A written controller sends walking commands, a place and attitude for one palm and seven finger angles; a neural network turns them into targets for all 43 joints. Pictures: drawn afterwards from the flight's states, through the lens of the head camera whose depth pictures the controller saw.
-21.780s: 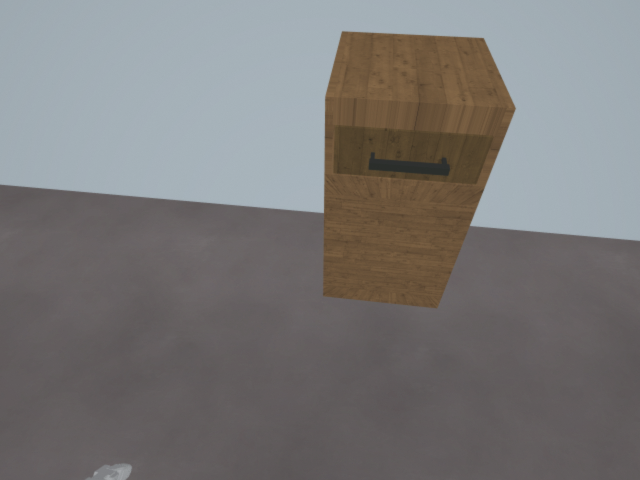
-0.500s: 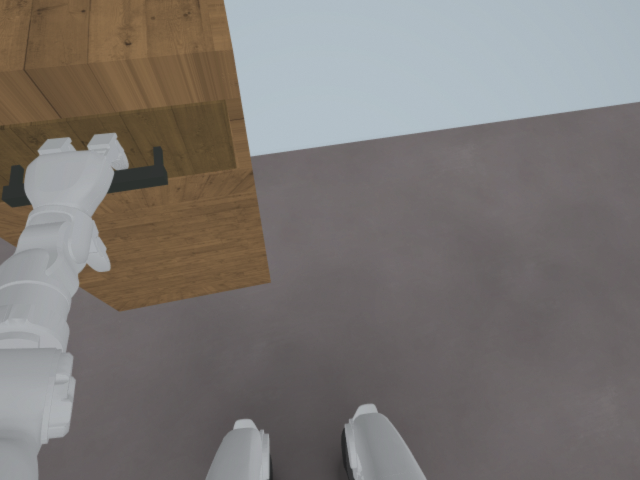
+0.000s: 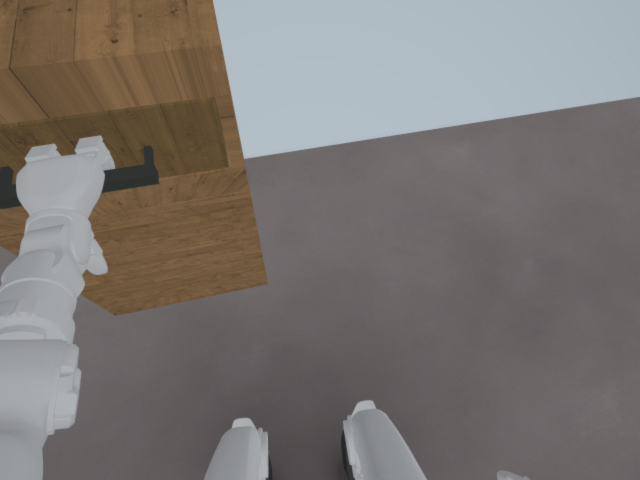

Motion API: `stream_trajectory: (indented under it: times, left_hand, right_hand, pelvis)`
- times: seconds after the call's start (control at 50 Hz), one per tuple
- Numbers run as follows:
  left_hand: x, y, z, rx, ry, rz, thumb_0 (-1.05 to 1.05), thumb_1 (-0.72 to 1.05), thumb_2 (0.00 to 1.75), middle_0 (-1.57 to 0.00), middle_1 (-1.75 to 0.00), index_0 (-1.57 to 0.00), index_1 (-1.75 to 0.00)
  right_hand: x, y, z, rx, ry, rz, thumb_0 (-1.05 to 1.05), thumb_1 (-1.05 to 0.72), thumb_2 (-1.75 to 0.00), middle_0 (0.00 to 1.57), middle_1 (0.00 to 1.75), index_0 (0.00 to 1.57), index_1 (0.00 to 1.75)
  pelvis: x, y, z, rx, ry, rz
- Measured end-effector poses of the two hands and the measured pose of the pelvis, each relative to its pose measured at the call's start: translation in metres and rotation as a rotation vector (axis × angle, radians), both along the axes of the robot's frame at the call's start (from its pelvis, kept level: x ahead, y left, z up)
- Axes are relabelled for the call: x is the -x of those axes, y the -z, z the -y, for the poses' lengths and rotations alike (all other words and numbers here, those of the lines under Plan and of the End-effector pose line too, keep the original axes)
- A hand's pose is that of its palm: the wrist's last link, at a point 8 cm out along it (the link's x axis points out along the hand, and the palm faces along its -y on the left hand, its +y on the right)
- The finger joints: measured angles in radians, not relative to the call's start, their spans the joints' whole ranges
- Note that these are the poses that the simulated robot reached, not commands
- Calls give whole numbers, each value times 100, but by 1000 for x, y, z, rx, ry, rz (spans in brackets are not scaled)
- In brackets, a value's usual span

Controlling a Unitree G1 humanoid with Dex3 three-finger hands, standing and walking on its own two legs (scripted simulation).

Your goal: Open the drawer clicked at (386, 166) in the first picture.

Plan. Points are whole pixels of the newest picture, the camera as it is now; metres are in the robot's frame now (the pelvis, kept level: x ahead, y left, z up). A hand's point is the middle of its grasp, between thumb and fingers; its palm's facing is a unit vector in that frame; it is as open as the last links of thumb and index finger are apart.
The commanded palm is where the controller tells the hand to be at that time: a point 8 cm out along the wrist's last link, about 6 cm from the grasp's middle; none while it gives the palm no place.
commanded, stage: lower the fingers behind the handle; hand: left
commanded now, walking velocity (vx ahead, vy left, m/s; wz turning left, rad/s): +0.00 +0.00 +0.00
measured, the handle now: (79, 174) +0.53 +0.29 -0.01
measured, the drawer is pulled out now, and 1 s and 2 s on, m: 0.00 0.00 0.05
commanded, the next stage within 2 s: close the thumb around the handle in 0.46 s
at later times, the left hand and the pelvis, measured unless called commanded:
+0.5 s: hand (80, 213) +0.48 +0.29 -0.03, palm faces -0.08 +0.00 -1.00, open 13.7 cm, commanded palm +0.47 +0.28 +0.01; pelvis +0.00 +0.01 -0.01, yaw +1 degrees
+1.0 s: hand (81, 212) +0.48 +0.29 -0.04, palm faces -0.02 -0.01 -1.00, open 8.7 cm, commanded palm +0.48 +0.28 +0.01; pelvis +0.00 +0.01 -0.02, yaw +1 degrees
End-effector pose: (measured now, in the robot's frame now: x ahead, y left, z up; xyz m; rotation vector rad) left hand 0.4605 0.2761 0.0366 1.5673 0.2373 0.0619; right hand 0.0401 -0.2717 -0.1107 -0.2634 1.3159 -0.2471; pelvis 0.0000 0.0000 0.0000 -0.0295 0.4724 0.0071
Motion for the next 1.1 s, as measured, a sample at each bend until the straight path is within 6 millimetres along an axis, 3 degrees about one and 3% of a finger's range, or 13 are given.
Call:
stream_trajectory:
  times: [0.06, 0.16, 0.28, 0.46, 0.66, 0.82, 1.1]
  left_hand:
    - [4, 14, -11, -6, 0, -27, 0, -49, 30, -32, -120, -30, -121]
    - [1, 18, -18, -18, 67, 57, 0, -48, 30, -33, -122, -31, -121]
    - [2, 22, -17, 6, 38, 116, 0, -48, 30, -33, -124, -33, -122]
    - [0, 15, -12, -5, -17, 53, 0, -48, 30, -33, -122, -33, -125]
    - [0, 15, -16, 12, 31, 4, 0, -45, 31, -32, -121, -31, -121]
    - [0, 20, -18, 6, 58, 83, 0, -19, 43, -37, -124, -34, -124]
    - [-1, 15, -13, 0, -5, 54, 0, 53, 74, -40, -131, -36, -130]
  right_hand:
    - [6, 4, 5, 23, -4, -12, 0, -90, -90, 21, 30, 20, 30]
    - [16, 16, 9, 52, -16, -71, 0, -90, -90, 20, 30, 20, 30]
    - [18, 26, 1, 24, -18, -109, 0, -91, -90, 20, 30, 20, 30]
    - [11, 18, -15, -16, -16, -61, 0, -90, -90, 21, 30, 20, 30]
    - [19, 10, -8, 23, -2, -56, 0, -90, -90, 21, 30, 20, 30]
    - [21, 18, -5, 28, -11, -105, 0, -90, -90, 20, 30, 20, 30]
    - [5, 14, -12, -1, -25, -50, 0, -90, -90, 21, 30, 20, 30]
  pelvis:
    - [3, 7, 0, 4, -2, -16]
    - [5, 22, -2, 13, -13, -54]
    - [5, 26, -5, 20, -22, -61]
    - [4, 15, -6, 19, -23, -33]
    - [4, 14, -7, 21, -13, -28]
    - [2, 21, -10, 24, -17, -51]
    - [3, 14, -7, 20, -24, -32]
